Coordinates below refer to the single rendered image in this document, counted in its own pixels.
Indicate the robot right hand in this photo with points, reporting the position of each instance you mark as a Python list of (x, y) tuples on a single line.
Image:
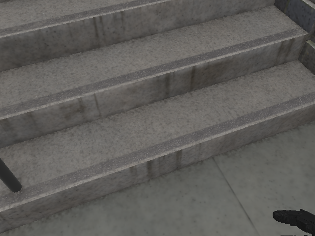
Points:
[(303, 219)]

